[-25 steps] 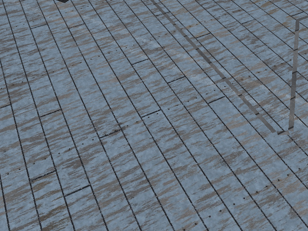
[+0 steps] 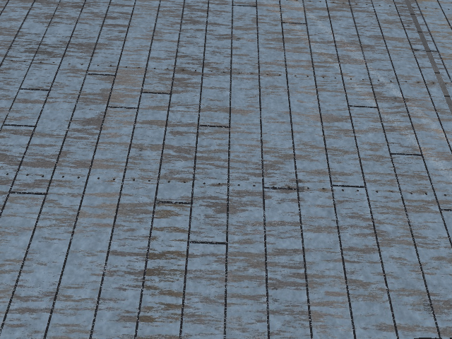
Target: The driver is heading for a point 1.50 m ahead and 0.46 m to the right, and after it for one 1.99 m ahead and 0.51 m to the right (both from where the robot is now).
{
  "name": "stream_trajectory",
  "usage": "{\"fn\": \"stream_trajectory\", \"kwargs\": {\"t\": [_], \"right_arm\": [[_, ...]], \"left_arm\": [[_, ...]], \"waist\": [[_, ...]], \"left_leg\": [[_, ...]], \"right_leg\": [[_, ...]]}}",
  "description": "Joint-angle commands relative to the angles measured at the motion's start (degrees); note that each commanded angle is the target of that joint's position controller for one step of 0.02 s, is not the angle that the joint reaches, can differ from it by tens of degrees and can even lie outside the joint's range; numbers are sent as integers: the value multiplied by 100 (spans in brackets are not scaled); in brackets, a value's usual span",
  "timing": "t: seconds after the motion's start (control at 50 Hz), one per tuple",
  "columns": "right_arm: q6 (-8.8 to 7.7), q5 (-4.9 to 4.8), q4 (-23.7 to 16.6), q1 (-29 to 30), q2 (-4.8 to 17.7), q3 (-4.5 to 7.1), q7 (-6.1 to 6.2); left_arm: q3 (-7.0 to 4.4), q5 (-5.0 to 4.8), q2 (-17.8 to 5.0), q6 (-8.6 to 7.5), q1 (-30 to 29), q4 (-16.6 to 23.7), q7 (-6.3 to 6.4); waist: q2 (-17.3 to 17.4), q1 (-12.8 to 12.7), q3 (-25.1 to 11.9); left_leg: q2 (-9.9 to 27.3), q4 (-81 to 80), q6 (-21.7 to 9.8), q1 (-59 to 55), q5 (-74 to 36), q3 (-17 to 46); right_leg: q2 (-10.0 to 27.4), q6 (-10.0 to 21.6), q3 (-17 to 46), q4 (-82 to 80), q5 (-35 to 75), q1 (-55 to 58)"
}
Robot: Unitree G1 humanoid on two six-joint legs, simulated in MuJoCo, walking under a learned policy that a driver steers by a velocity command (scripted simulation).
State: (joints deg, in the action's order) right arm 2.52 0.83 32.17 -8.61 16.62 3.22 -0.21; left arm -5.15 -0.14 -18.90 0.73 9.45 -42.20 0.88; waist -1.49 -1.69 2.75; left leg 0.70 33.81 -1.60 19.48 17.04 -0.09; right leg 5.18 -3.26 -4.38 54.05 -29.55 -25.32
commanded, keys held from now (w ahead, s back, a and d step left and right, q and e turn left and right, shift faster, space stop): shift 0.22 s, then w+shift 0.48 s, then w+e+shift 0.30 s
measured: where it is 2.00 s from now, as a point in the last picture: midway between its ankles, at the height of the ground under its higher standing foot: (299, 130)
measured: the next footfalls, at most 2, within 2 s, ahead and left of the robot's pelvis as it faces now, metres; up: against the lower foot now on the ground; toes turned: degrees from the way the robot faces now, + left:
right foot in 0.32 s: +0.03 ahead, -0.12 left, +0.00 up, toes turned +2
left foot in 0.74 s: +0.37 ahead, +0.16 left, +0.00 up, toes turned +6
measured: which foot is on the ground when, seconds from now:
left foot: down 0.00-0.34, up 0.36-0.72, down 0.74-1.00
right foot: up 0.00-0.30, down 0.32-0.76, up 0.78-1.00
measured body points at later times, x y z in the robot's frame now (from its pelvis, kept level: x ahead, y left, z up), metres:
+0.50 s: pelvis +0.07 -0.01 +0.01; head +0.07 -0.03 +0.46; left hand +0.04 +0.27 -0.10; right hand +0.24 -0.25 -0.10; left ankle +0.09 +0.14 -0.65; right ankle -0.01 -0.12 -0.73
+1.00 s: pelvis +0.40 +0.08 +0.01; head +0.41 +0.08 +0.46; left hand +0.54 +0.33 -0.11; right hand +0.39 -0.20 -0.12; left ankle +0.33 +0.16 -0.73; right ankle +0.44 -0.06 -0.63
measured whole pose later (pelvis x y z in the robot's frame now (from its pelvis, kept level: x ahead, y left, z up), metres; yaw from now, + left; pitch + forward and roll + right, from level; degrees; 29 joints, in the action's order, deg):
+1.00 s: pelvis +0.40 +0.08 +0.01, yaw -6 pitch +0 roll +2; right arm -5.3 1.7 49.1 -22.9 15.5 3.2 -0.7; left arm -3.3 0.9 -16.2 -0.8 13.0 -46.2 -3.4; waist -1.9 1.1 -0.2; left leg -1.6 19.2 -2.5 2.2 17.7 -13.2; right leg 5.6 5.4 -0.2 70.3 -6.2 -40.1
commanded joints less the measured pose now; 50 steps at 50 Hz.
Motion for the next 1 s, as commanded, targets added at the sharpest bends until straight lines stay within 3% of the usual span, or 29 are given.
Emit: {"fn": "stream_trajectory", "kwargs": {"t": [0.02, 0.04, 0.1, 0.16, 0.22, 0.24, 0.26, 0.3, 0.32, 0.34, 0.36, 0.38, 0.4, 0.44, 0.46, 0.48, 0.54, 0.68, 0.72, 0.74, 0.76, 0.78, 0.8, 0.82, 0.84, 0.86, 0.88, 0.94, 1.0], "right_arm": [[-220, -5, -221, -130, 904, 269, 50], [-220, -70, -216, 102, 812, 217, 73], [-243, -13, -134, 290, 576, 106, 121], [-231, -12, 4, 255, 582, 106, 127], [-212, -16, 184, 132, 630, 108, 83], [-206, -69, 283, -14, 594, 93, 73], [-187, -180, 363, -179, 895, 183, 55], [-230, -227, 425, -103, 920, 167, 39], [-291, -222, 388, 131, 686, 99, 34], [-382, -220, 229, 543, 267, -5, 23], [-559, -380, -131, 881, 90, -26, -18], [-704, -428, -158, 1107, 439, 74, -5], [-779, -412, -99, 890, 464, 101, -35], [-823, -193, 49, 620, 410, 115, -69], [-572, 545, 151, 658, 460, 104, -260], [-446, 488, 144, 591, 344, 108, -362], [-313, 175, 111, 781, 244, 48, -458], [-354, 158, -46, 1419, 289, -21, -413], [-392, 165, 128, 646, 437, 65, -283], [-453, 149, 504, -634, 588, 158, -186], [-520, 248, 842, -1927, 1019, 301, -72], [-581, 368, 887, -2272, 1799, 448, -18], [-605, 329, 770, -1836, 1444, 357, -39], [-601, 321, 847, -1328, 1089, 260, -19], [-648, 279, 884, -1093, 769, 191, -36], [-689, 232, 940, -910, 627, 146, -25], [-731, 184, 1011, -882, 476, 95, -8], [-874, 49, 1278, -1012, 248, 45, -37], [-954, 71, 1449, -1162, 161, 26, -62]], "left_arm": [[-98, -22, -474, -25, -336, 434, 101], [-112, 39, -515, 20, -213, 385, 126], [-46, 3, -328, 46, 130, 256, 103], [86, 16, -106, 46, -71, 315, 71], [87, -6, -212, 45, -77, 347, 38], [106, -16, -189, 20, 79, 306, 5], [82, -65, -260, -25, 220, 249, -43], [52, -112, -283, -138, 563, 86, -94], [42, -129, -290, -230, 995, -59, -89], [9, -98, -480, -344, 1816, -296, -58], [-138, -16, -986, -459, 2164, -403, -127], [-90, 94, -809, -579, 1853, -252, -121], [-30, 72, -601, -651, 1498, -149, -89], [34, -40, -413, -682, 1339, -77, -97], [22, 177, -461, -595, 1379, -198, -143], [29, 178, -393, -578, 1394, -210, -163], [58, 113, -223, -588, 1672, -340, -208], [17, 119, -524, -596, 2062, -701, -121], [8, 130, -690, -574, 2063, -834, -96], [-4, 130, -794, -550, 1863, -847, -84], [53, 138, -639, -569, 1673, -683, -83], [289, -11, 388, -612, 1952, -285, -168], [165, -43, -124, -621, 1488, -297, -144], [87, -44, -278, -587, 1097, -194, -158], [134, -12, -202, -580, 1066, -261, -209], [138, 55, -84, -516, 1081, -337, -266], [156, 143, 18, -416, 1210, -390, -317], [179, 127, 219, -176, 744, -247, -442], [226, 81, 277, -114, 81, -21, -508]], "waist": [[940, 311, -946], [979, 198, -868], [960, 16, -971], [1009, 173, -861], [1077, 282, -730], [1014, 274, -865], [1085, 278, -710], [1000, 31, -217], [781, -241, 1], [-22, -528, 28], [-1346, -570, 238], [-806, -552, 585], [-719, -295, 596], [-471, -140, 256], [-277, -117, 211], [-562, -83, 262], [-586, -140, 353], [-639, -284, 539], [-714, 176, 31], [-542, 860, -614], [-17, 1446, -1430], [2114, 1116, -2335], [1465, 1080, -2105], [952, 788, -1142], [498, 598, -729], [535, 406, -438], [762, 239, -279], [618, 103, 241], [511, 86, 555]], "left_leg": [[1451, -1197, -1193, -1475, -3009, 1443], [1348, -1207, -1122, -1238, -3192, 1269], [1133, -1264, -1100, -978, -3197, 954], [1114, -1241, -1112, -894, -2643, 1003], [1215, -1232, -1233, -738, -2132, 1313], [1152, -1428, -1193, -683, -580, 1415], [1133, -1650, -1150, -452, 1326, 1646], [1091, -1811, -985, 503, 3174, 1993], [930, -1434, -814, 1051, 3122, 1909], [486, 143, -462, 2002, 2392, 1273], [-264, 1878, -86, 3428, 1470, -36], [54, 2707, -149, 3905, 1178, 522], [211, 3021, -176, 4139, 534, 633], [378, 3032, -136, 4016, -187, 502], [315, 2941, -21, 3313, -563, 132], [261, 2872, 63, 3006, -744, -37], [303, 2190, 204, 2749, -1152, -227], [161, 193, -240, 1698, -794, -633], [-297, 39, -474, 280, -200, -772], [-479, -139, -563, -1318, -252, -740], [382, -197, -628, -3277, 673, 289], [2223, -1356, -800, -4516, 3989, 3342], [2363, -2307, -633, -3675, 4538, 4563], [2236, -2112, -488, -2919, 3598, 3531], [2039, -2161, -492, -2219, 2480, 2696], [1774, -2318, -362, -1712, 1823, 1989], [1639, -2452, -308, -1332, 1447, 1476], [1478, -2757, -118, -1107, 424, 347], [1138, -2927, 64, -1048, -771, -737]], "right_leg": [[-56, -27, 580, 1219, 79, -1296], [-103, -82, 540, 1230, 436, -1111], [-186, -160, 509, 717, 949, -479], [-171, -117, 506, -531, 930, 35], [-239, -31, 455, -1287, 764, 485], [-297, 49, 339, -1639, 898, 749], [-530, 187, 5, -1820, 1010, 918], [-588, 585, -30, -2159, 613, 1503], [-338, 846, 372, -2600, 366, 1934], [555, 1198, 1669, -3340, -330, 2697], [1722, 1953, 4074, -4507, -2434, 3058], [1956, 2129, 4677, -4809, -2547, 2819], [1773, 1934, 4171, -4665, -1988, 2898], [1329, 1593, 3185, -4607, -1058, 2968], [842, 1378, 2470, -4919, -781, 2389], [641, 1338, 2094, -5036, -335, 2092], [495, 1328, 1509, -5222, 526, 2027], [942, 1258, 840, -5130, 2830, 2875], [986, 1182, 615, -3820, 5984, 2826], [810, 1097, 410, -2408, 6696, 2268], [459, 1031, 321, -473, 5149, 778], [-608, 919, 458, 1660, 452, -1150], [-656, 1108, 1228, 2391, 558, -1491], [-318, 1137, 1085, 2573, 1101, -1744], [-29, 1105, 998, 2267, 1571, -1543], [101, 1045, 952, 2045, 1704, -1347], [203, 963, 916, 1981, 1764, -1181], [330, 865, 794, 1996, 2134, -1654], [214, 876, 502, 1495, 2898, -1995]]}}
